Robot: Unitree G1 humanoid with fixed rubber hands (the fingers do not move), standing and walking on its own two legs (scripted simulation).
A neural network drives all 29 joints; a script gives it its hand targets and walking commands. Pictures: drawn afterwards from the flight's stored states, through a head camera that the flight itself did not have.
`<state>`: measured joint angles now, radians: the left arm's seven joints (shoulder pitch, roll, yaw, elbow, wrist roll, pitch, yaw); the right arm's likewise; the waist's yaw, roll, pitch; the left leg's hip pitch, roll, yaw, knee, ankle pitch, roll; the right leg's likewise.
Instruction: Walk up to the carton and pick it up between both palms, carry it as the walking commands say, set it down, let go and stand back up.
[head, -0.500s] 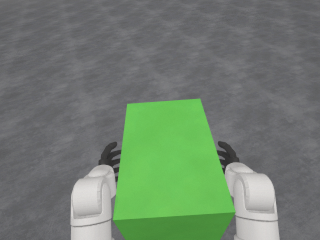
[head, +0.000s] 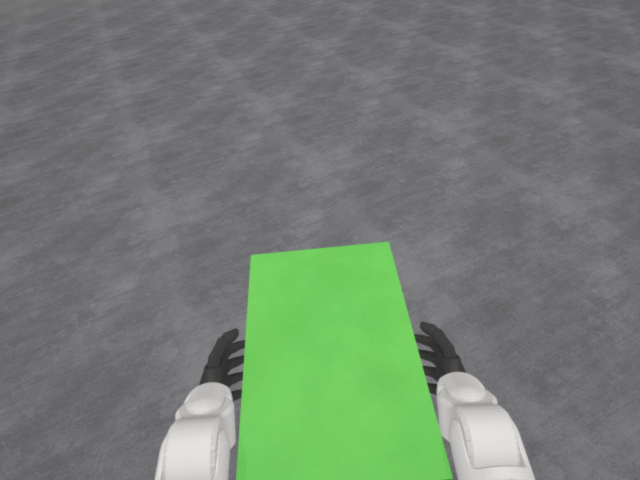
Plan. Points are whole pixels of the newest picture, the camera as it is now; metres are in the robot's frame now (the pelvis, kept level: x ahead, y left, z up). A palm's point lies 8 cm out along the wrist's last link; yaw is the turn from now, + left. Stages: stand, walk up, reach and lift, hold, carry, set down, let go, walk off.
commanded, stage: hold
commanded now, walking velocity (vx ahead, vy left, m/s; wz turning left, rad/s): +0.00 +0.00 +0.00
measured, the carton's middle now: (333, 392) +0.28 +0.02 -0.06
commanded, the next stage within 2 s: set down in 0.48 s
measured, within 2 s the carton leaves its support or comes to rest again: neither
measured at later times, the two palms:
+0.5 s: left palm (225, 362) +0.27 +0.15 +0.05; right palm (461, 357) +0.27 -0.14 +0.04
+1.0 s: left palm (245, 368) +0.30 +0.14 -0.03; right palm (449, 367) +0.30 -0.14 -0.03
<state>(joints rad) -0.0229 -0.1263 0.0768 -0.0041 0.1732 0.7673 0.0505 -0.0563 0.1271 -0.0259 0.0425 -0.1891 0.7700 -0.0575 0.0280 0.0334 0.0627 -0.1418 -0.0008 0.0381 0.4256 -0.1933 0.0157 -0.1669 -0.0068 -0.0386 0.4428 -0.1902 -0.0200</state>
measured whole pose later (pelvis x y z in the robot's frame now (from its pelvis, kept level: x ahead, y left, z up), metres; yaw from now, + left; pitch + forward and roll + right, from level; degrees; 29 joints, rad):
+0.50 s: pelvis -0.03 +0.00 -0.01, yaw -1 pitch -10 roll +1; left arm -0.35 -0.18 0.30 0.32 0.27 0.73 0.00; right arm -0.38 0.17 -0.25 0.34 -0.29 0.75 -0.01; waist 0.01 0.04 0.06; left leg -0.13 -0.02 0.01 0.52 -0.22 0.01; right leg -0.16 0.02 0.01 0.54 -0.21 -0.02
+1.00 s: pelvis +0.00 -0.01 -0.01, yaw +0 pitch +0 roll +1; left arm -0.32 -0.17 0.30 0.44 0.29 0.49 -0.01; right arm -0.31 0.16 -0.24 0.44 -0.27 0.51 -0.04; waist 0.01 0.02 0.08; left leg -0.32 -0.01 -0.02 0.59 -0.27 0.00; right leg -0.34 0.02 -0.02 0.61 -0.26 -0.04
